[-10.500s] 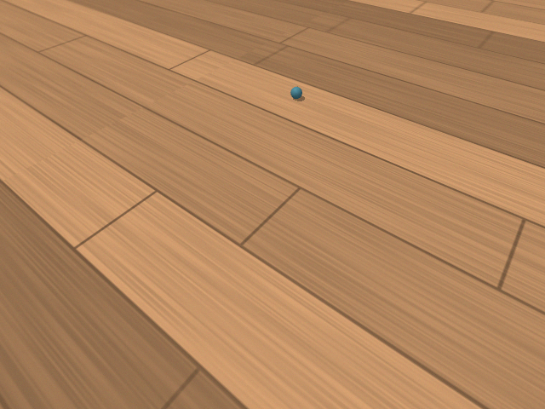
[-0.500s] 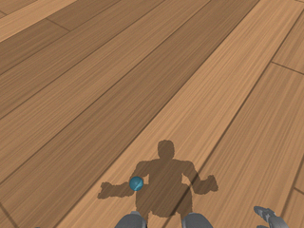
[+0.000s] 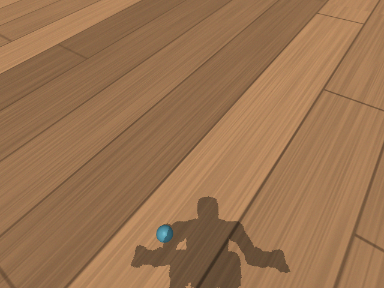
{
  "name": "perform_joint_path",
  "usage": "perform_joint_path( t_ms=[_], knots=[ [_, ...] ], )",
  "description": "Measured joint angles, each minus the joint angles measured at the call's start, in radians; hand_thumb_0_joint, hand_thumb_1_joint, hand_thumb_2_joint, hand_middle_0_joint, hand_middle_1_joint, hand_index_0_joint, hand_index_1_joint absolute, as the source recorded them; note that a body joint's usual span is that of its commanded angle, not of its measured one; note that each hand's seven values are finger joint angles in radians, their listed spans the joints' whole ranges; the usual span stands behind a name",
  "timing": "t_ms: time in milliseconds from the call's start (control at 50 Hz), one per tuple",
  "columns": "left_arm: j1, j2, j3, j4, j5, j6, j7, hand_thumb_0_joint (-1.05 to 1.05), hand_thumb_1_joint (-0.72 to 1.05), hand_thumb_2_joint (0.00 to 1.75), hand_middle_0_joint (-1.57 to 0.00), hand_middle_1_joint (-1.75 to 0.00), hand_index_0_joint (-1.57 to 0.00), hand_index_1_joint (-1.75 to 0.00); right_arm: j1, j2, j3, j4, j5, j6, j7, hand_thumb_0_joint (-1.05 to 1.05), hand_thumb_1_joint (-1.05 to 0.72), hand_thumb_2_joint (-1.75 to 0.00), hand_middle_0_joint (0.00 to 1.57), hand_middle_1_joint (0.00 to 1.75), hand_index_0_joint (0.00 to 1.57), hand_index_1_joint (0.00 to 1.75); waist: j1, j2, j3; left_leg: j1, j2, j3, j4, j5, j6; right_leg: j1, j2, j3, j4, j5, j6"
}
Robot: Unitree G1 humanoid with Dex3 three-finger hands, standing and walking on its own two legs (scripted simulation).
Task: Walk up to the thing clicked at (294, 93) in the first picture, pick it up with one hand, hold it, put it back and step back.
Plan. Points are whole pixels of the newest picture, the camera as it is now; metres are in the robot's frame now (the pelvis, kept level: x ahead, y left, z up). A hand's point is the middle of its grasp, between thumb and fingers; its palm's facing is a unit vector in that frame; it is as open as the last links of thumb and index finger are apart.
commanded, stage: walk up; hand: left
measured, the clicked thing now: (164, 233) +0.47 +0.19 -0.71
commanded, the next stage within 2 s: stand in 1.06 s
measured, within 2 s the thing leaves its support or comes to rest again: neither
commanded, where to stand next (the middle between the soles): +0.14 +0.01 m, yaw -1 degrees
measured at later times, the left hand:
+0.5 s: hand out of the picture +0.05 +0.27 -0.13, palm faces +0.03 -0.94 -0.33, open 7.4 cm
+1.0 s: hand out of the picture +0.12 +0.28 -0.12, palm faces +0.00 -0.94 -0.34, open 7.4 cm
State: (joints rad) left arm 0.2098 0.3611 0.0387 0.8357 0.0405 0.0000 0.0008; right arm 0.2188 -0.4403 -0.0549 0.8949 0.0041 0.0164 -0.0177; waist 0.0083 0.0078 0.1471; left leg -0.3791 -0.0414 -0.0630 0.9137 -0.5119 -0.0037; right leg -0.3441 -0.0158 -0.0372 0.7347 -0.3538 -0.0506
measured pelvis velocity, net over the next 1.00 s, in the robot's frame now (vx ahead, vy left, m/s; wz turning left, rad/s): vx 0.02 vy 0.03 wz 0.01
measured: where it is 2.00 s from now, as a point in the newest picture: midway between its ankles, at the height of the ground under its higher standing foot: outside the picture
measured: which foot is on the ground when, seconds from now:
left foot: up 0.00-0.04, down 0.06-1.00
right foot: down 0.00-1.00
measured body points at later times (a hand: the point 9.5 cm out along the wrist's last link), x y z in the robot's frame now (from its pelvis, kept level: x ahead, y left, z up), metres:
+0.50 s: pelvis +0.00 +0.02 +0.02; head +0.00 +0.02 +0.47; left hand +0.05 +0.32 -0.11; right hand +0.08 -0.29 -0.10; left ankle -0.01 +0.14 -0.72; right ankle +0.03 -0.09 -0.72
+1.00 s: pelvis +0.02 +0.03 +0.03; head +0.02 +0.03 +0.48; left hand +0.12 +0.33 -0.10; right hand +0.11 -0.27 -0.10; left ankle -0.01 +0.14 -0.72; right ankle +0.03 -0.09 -0.72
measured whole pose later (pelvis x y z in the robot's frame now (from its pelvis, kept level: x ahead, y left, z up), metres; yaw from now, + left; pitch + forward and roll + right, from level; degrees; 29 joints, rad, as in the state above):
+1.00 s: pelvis +0.02 +0.03 +0.03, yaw +1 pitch -3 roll +0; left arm 0.06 0.36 0.01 1.14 0.00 -0.02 -0.01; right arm 0.11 -0.35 -0.01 1.10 -0.01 -0.03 0.01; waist 0.00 0.00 0.04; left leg -0.09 -0.02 -0.03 0.38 -0.25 0.01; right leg -0.14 0.00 -0.02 0.39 -0.20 0.00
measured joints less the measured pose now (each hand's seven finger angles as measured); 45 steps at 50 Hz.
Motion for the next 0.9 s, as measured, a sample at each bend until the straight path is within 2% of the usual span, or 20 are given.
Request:
perform_joint_path(
  t_ms=[40, 60, 100, 140, 160, 200, 240, 300, 360, 400, 600, 900],
  knots=[
    [0.007, 0.01, -0.001, 0.003, -0.006, -0.002, -0.005, 0.0, 0.9, 0.9, -0.21, -0.3, -0.2, -0.3, 0.012, 0.016, 0.007, 0.02, -0.008, -0.006, 0.009, 0.01, -0.91, -0.9, 0.2, 0.3, 0.2, 0.3, 0.0, -0.003, -0.02, 0.082, 0.013, 0.024, -0.167, 0.033, 0.008, -0.005, -0.009, -0.011, 0.008, -0.001, 0.005],
    [0.007, 0.017, -0.002, 0.009, -0.011, -0.001, -0.007, 0.0, 0.9, 0.9, -0.21, -0.3, -0.2, -0.3, 0.014, 0.026, 0.009, 0.029, -0.013, -0.014, 0.012, 0.01, -0.91, -0.9, 0.2, 0.3, 0.2, 0.3, -0.002, -0.01, -0.026, 0.113, 0.01, 0.029, -0.239, 0.11, 0.009, -0.009, -0.017, -0.013, 0.017, -0.003, 0.009],
    [0.007, 0.025, -0.001, 0.035, -0.02, 0.005, -0.009, 0.0, 0.9, 0.9, -0.21, -0.3, -0.2, -0.3, 0.013, 0.053, 0.016, 0.042, -0.024, -0.027, 0.018, 0.01, -0.91, -0.9, 0.2, 0.3, 0.2, 0.3, 0.003, -0.034, -0.033, 0.132, -0.005, 0.043, -0.271, 0.172, 0.003, -0.004, -0.027, 0.008, 0.021, -0.008, 0.019],
    [0.015, 0.025, -0.002, 0.069, -0.023, 0.007, -0.012, 0.0, 0.9, 0.9, -0.21, -0.3, -0.2, -0.3, 0.02, 0.067, 0.03, 0.046, -0.025, -0.035, 0.029, 0.01, -0.91, -0.9, 0.2, 0.3, 0.2, 0.3, -0.002, -0.02, -0.06, 0.131, 0.01, 0.036, -0.267, 0.166, 0.013, 0.007, -0.001, 0.013, 0.007, -0.057, 0.022],
    [0.02, 0.026, -0.001, 0.082, -0.024, 0.004, -0.014, 0.0, 0.9, 0.9, -0.21, -0.3, -0.2, -0.3, 0.019, 0.074, 0.037, 0.05, -0.024, -0.037, 0.033, 0.01, -0.91, -0.9, 0.2, 0.3, 0.2, 0.3, -0.001, -0.015, -0.069, 0.135, 0.02, 0.035, -0.267, 0.164, 0.013, 0.019, 0.009, 0.011, -0.013, -0.043, 0.02],
    [0.027, 0.029, 0.001, 0.106, -0.024, -0.007, -0.016, 0.0, 0.9, 0.9, -0.21, -0.3, -0.2, -0.3, 0.015, 0.087, 0.049, 0.058, -0.02, -0.036, 0.037, 0.01, -0.91, -0.9, 0.2, 0.3, 0.2, 0.3, 0.0, -0.007, -0.083, 0.143, 0.039, 0.028, -0.267, 0.165, -0.001, 0.049, 0.026, 0.001, -0.074, 0.053, 0.014],
    [0.03, 0.027, 0.001, 0.127, -0.022, -0.017, -0.019, 0.0, 0.9, 0.9, -0.21, -0.3, -0.2, -0.3, 0.01, 0.094, 0.055, 0.068, -0.017, -0.034, 0.042, 0.01, -0.9, -0.9, 0.2, 0.3, 0.2, 0.3, 0.002, -0.001, -0.098, 0.143, 0.043, 0.016, -0.266, 0.156, 0.001, 0.062, 0.034, -0.007, -0.101, 0.073, 0.006],
    [0.029, 0.015, -0.006, 0.15, -0.02, -0.021, -0.021, 0.0, 0.9, 0.9, -0.21, -0.3, -0.2, -0.3, 0.0, 0.09, 0.053, 0.085, -0.016, -0.031, 0.044, 0.01, -0.9, -0.9, 0.2, 0.3, 0.2, 0.3, 0.005, 0.004, -0.115, 0.145, 0.033, 0.006, -0.279, 0.134, 0.021, 0.073, 0.029, -0.011, -0.128, 0.072, 0.0],
    [0.022, 0.0, -0.015, 0.171, -0.022, -0.015, -0.023, 0.01, 0.9, 0.9, -0.21, -0.3, -0.2, -0.3, -0.004, 0.078, 0.045, 0.103, -0.018, -0.04, 0.044, 0.01, -0.9, -0.9, 0.2, 0.3, 0.2, 0.3, 0.007, 0.008, -0.123, 0.163, 0.027, 0.008, -0.34, 0.206, 0.01, 0.084, 0.019, -0.01, -0.163, 0.083, 0.013],
    [0.019, -0.006, -0.018, 0.185, -0.025, -0.014, -0.026, 0.01, 0.9, 0.9, -0.21, -0.3, -0.2, -0.3, -0.006, 0.072, 0.044, 0.113, -0.02, -0.045, 0.043, 0.01, -0.91, -0.9, 0.2, 0.3, 0.2, 0.3, 0.007, 0.007, -0.129, 0.171, 0.025, 0.01, -0.368, 0.219, 0.005, 0.091, 0.018, -0.004, -0.19, 0.098, 0.022],
    [-0.047, -0.003, -0.027, 0.244, -0.04, -0.029, -0.017, 0.01, 0.9, 0.9, -0.21, -0.3, -0.2, -0.3, -0.047, 0.076, 0.051, 0.16, -0.01, -0.053, 0.03, 0.01, -0.91, -0.9, 0.2, 0.3, 0.2, 0.3, 0.006, -0.011, -0.111, 0.224, 0.027, 0.014, -0.443, 0.238, 0.009, 0.153, 0.021, 0.002, -0.287, 0.137, 0.037],
    [-0.146, -0.002, -0.034, 0.291, -0.038, -0.022, -0.01, 0.0, 0.9, 0.9, -0.21, -0.3, -0.2, -0.3, -0.114, 0.094, 0.048, 0.197, -0.009, -0.048, 0.025, 0.01, -0.91, -0.9, 0.2, 0.3, 0.2, 0.3, -0.007, -0.009, -0.108, 0.282, 0.02, 0.027, -0.515, 0.259, 0.016, 0.199, 0.014, 0.016, -0.338, 0.15, 0.047]
  ],
)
